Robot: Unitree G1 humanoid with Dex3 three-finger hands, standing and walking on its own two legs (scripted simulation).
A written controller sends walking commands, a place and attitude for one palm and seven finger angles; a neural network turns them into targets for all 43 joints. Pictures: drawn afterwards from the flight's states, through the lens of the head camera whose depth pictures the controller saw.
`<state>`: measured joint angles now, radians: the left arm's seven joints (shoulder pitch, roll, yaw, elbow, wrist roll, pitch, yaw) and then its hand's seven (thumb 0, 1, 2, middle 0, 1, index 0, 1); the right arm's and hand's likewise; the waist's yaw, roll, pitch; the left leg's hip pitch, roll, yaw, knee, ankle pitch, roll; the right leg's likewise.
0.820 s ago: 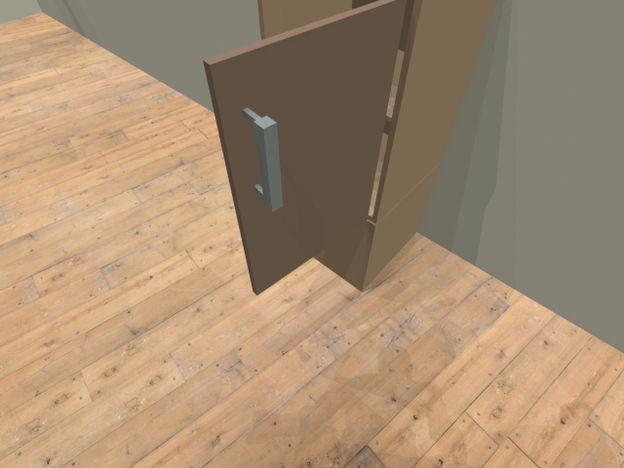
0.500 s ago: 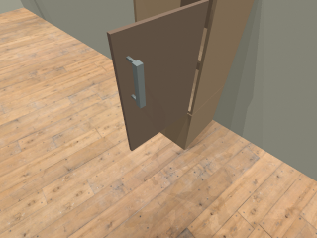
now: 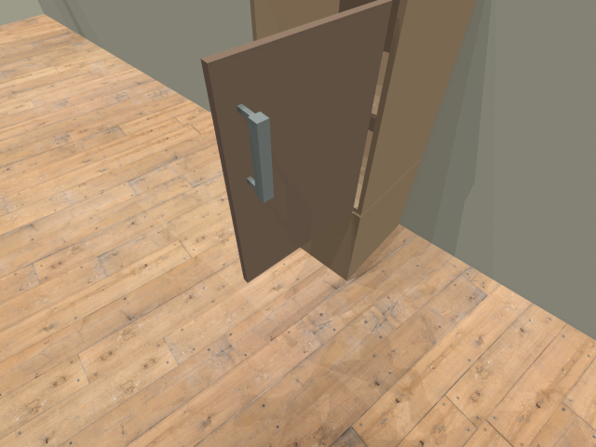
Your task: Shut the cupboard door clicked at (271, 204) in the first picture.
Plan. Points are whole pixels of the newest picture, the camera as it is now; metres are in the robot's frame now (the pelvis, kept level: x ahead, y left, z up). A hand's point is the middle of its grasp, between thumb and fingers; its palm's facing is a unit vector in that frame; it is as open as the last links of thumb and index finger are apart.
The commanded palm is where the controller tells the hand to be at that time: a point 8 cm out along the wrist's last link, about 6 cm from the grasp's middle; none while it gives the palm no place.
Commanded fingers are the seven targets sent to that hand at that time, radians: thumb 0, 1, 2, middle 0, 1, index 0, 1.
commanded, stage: look at it before walking up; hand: left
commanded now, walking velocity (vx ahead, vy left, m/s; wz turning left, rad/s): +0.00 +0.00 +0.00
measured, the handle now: (254, 155) +0.56 +0.11 +0.07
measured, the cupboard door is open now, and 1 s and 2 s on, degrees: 82 82 82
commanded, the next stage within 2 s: walk to a spot facing it in 0.02 s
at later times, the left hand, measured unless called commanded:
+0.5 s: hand out of the picture +0.07 +0.19 -0.18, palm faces -0.12 -0.96 -0.27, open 7.4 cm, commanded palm none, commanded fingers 0.00 0.90 0.90 -0.20 -0.30 -0.20 -0.30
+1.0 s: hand out of the picture +0.09 +0.14 -0.17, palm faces -0.32 -0.91 -0.27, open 7.4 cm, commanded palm none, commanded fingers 0.00 0.90 0.90 -0.20 -0.30 -0.20 -0.30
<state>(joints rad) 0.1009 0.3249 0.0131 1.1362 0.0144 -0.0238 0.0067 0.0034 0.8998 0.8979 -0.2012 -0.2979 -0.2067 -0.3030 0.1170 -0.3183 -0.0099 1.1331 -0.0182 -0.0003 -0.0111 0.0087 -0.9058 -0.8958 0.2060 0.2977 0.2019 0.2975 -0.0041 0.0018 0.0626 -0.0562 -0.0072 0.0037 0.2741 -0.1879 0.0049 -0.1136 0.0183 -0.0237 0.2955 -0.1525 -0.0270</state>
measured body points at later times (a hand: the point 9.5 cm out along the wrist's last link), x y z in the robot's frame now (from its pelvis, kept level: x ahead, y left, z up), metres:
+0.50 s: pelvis -0.02 -0.02 -0.02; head +0.02 -0.03 +0.43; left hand +0.07 +0.24 -0.16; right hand +0.00 -0.27 -0.18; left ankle -0.02 +0.11 -0.75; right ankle -0.02 -0.10 -0.73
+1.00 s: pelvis -0.02 -0.04 -0.01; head +0.04 -0.06 +0.44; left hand +0.11 +0.19 -0.15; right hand +0.02 -0.32 -0.14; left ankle +0.03 +0.12 -0.70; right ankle -0.03 -0.12 -0.75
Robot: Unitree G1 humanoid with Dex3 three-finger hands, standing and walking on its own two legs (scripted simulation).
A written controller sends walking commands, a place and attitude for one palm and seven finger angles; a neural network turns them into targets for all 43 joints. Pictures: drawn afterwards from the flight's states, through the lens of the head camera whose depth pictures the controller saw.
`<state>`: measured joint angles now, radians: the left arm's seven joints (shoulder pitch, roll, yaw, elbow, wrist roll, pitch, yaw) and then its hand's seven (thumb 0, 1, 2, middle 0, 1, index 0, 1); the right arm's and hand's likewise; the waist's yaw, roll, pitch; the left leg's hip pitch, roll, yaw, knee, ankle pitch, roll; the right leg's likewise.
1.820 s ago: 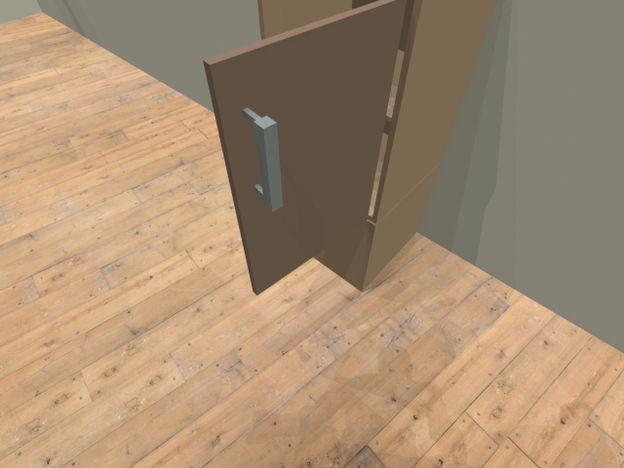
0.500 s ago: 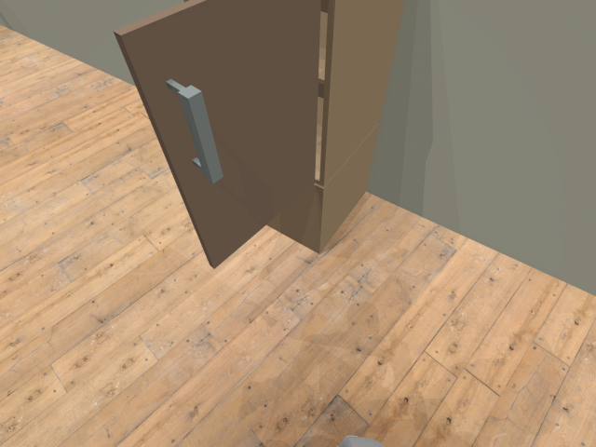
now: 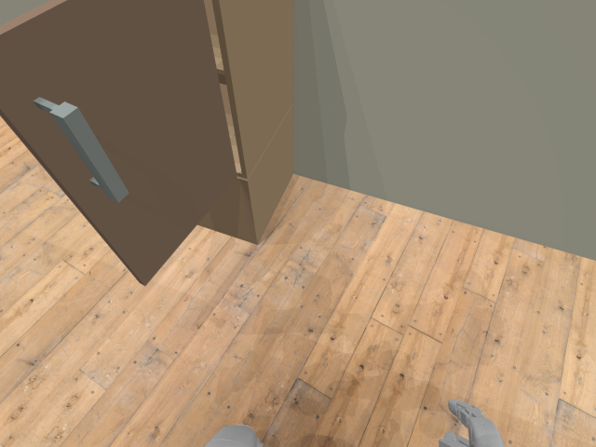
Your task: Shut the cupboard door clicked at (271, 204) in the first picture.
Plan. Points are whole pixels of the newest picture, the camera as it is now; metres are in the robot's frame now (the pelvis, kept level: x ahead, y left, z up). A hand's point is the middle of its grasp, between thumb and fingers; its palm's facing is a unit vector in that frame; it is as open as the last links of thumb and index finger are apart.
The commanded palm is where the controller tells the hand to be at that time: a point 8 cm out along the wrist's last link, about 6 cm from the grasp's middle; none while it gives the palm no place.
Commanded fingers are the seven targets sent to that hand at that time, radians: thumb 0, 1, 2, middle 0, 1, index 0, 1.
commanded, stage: walk to a spot facing it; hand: left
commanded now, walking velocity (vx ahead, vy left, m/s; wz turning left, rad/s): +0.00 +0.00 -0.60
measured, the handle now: (84, 153) +0.46 +0.38 +0.07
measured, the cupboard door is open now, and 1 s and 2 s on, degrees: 82 82 82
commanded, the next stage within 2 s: turn to face it in 1.80 s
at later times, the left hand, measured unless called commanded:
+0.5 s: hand (203, 413) +0.16 +0.17 -0.17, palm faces -0.30 -0.91 -0.30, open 7.4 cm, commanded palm none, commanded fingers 0.00 0.90 0.90 -0.20 -0.30 -0.20 -0.30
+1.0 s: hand (328, 328) +0.32 -0.02 -0.17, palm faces -0.64 -0.73 -0.23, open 7.4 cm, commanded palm none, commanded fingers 0.00 0.90 0.90 -0.20 -0.30 -0.20 -0.30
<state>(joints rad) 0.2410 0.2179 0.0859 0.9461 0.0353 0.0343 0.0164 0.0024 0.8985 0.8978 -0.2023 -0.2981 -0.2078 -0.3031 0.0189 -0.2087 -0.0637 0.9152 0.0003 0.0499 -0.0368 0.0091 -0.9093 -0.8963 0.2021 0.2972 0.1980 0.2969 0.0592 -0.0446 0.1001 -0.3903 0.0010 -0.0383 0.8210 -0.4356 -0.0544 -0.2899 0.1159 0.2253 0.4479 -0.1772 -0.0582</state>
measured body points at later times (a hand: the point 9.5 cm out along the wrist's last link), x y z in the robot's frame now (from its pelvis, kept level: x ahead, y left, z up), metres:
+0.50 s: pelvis +0.00 -0.01 -0.02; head +0.06 -0.04 +0.42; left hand +0.18 +0.22 -0.15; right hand -0.03 -0.29 -0.17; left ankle +0.00 +0.15 -0.68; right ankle -0.02 -0.12 -0.74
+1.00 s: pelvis +0.08 -0.09 -0.02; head +0.11 -0.13 +0.42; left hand +0.35 +0.02 -0.15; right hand -0.12 -0.25 -0.17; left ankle +0.09 +0.11 -0.74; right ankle +0.06 -0.20 -0.75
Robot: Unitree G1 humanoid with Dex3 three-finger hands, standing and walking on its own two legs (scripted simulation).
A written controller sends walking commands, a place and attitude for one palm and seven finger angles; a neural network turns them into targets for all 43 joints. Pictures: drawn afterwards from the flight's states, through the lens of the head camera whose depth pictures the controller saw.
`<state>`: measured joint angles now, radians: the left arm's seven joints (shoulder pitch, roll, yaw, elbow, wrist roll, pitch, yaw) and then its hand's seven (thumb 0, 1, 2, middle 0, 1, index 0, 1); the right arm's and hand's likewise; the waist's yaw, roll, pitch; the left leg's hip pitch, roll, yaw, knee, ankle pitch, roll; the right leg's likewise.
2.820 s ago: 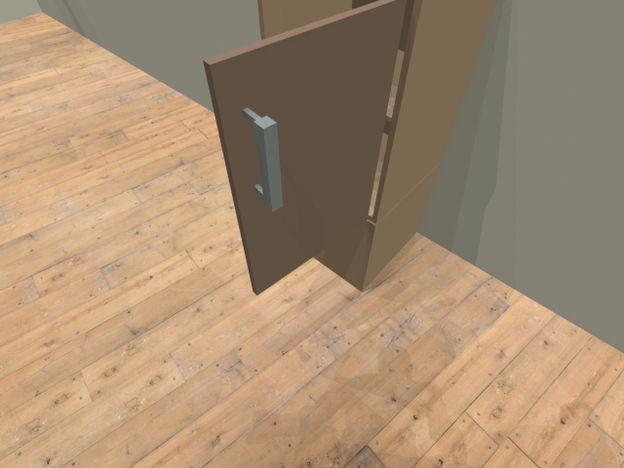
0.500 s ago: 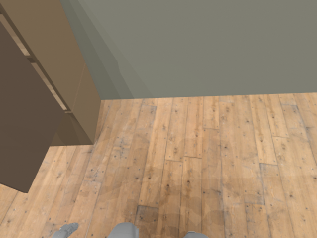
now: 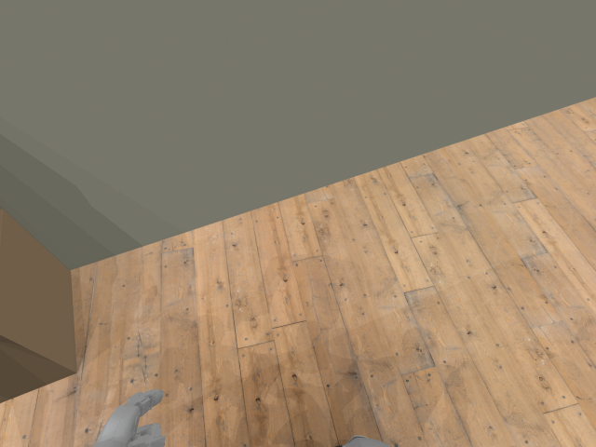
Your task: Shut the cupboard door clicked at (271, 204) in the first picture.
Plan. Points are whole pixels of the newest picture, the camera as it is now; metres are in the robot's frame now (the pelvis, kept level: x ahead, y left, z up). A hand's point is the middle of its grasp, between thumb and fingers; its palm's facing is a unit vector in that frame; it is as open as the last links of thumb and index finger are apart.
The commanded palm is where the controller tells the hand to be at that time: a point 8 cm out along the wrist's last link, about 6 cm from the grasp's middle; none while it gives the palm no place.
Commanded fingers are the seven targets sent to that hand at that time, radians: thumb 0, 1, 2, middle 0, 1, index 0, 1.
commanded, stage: walk to a spot facing it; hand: left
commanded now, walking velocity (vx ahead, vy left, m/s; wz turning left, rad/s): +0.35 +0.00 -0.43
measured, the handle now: out of the picture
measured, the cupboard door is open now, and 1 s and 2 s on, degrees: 82 82 82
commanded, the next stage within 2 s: turn to face it in 0.80 s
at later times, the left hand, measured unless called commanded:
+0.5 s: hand (188, 385) +0.23 +0.19 -0.17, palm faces -0.13 -0.98 -0.18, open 7.4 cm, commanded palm none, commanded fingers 0.00 0.90 0.90 -0.20 -0.30 -0.20 -0.30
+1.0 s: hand (286, 216) +0.56 +0.04 -0.15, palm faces -0.32 -0.92 -0.20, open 7.3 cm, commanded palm none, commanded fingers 0.00 0.90 0.90 -0.20 -0.30 -0.20 -0.30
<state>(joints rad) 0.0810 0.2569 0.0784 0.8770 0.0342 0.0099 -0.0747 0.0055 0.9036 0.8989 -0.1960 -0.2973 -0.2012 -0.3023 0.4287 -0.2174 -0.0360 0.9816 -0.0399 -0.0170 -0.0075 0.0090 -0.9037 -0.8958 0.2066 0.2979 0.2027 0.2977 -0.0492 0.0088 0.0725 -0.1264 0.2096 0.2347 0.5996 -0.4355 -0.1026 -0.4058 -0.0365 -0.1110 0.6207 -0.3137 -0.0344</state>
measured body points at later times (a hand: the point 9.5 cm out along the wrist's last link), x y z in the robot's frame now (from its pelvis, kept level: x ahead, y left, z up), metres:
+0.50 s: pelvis +0.22 +0.00 +0.01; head +0.25 +0.01 +0.45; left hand +0.24 +0.24 -0.16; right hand +0.30 -0.26 -0.11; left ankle +0.28 +0.10 -0.72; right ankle +0.08 -0.09 -0.65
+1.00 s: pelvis +0.43 -0.11 +0.02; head +0.47 -0.12 +0.47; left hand +0.58 +0.08 -0.13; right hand +0.34 -0.34 -0.13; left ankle +0.48 +0.02 -0.66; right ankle +0.38 -0.19 -0.72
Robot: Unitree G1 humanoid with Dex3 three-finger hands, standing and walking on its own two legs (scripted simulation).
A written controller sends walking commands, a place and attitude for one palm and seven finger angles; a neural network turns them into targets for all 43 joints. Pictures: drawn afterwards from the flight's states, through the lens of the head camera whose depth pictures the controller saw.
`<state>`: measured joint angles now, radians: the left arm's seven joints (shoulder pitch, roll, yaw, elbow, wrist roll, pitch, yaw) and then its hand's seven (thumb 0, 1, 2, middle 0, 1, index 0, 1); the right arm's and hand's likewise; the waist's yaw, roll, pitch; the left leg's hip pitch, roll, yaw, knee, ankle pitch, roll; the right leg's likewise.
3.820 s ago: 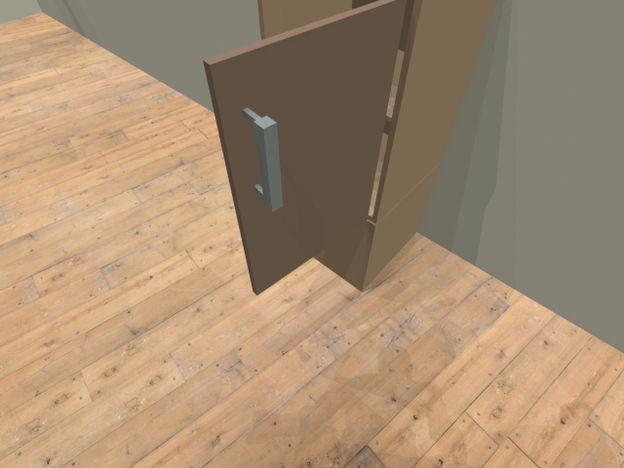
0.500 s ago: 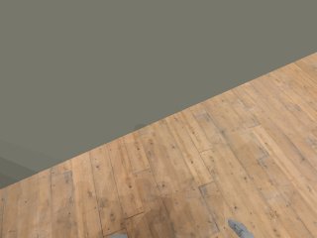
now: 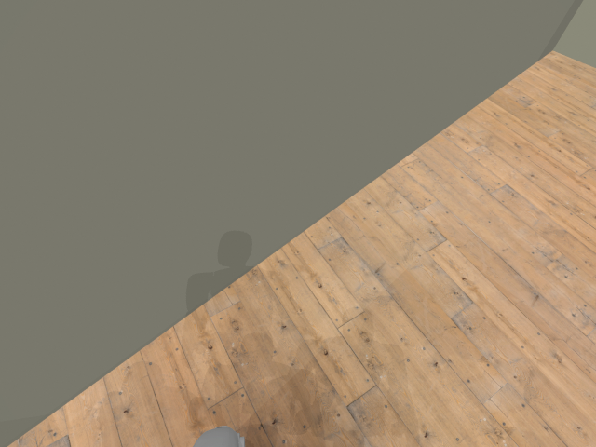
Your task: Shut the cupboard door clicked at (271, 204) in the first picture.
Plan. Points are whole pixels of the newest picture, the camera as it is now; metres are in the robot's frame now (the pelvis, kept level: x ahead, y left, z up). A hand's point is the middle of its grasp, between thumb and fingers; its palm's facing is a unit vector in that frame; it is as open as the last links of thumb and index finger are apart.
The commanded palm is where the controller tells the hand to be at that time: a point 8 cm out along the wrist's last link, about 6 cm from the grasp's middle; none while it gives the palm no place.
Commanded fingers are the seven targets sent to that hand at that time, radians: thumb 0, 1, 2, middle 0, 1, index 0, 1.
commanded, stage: turn to face it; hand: left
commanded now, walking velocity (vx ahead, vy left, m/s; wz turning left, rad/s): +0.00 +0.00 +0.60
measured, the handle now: out of the picture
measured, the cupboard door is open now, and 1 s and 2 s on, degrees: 82 82 82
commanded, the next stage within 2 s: none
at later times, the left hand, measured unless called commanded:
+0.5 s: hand (165, 429) +0.17 +0.20 -0.17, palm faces +0.30 -0.91 -0.27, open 7.4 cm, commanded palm none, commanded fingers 0.00 0.90 0.90 -0.20 -0.30 -0.20 -0.30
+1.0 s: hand out of the picture +0.13 +0.20 -0.17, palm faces +0.59 -0.76 -0.26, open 7.4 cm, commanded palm none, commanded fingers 0.00 0.90 0.90 -0.20 -0.30 -0.20 -0.30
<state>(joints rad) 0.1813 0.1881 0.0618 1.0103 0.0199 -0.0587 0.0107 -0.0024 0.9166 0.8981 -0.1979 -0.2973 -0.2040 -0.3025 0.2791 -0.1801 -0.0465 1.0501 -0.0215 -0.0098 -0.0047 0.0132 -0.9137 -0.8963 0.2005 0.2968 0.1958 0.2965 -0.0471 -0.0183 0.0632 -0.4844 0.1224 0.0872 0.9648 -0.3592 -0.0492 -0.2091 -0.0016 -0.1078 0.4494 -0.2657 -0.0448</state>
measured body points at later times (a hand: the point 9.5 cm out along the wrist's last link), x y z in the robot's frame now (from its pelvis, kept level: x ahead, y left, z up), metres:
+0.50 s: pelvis +0.13 -0.03 -0.01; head +0.17 -0.02 +0.43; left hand +0.15 +0.25 -0.15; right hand +0.25 -0.25 -0.16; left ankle +0.14 +0.12 -0.73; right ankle +0.17 -0.15 -0.74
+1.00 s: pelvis +0.18 -0.03 -0.01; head +0.22 +0.01 +0.44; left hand +0.10 +0.24 -0.15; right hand +0.41 -0.18 -0.14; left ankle +0.13 +0.08 -0.74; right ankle +0.27 -0.15 -0.70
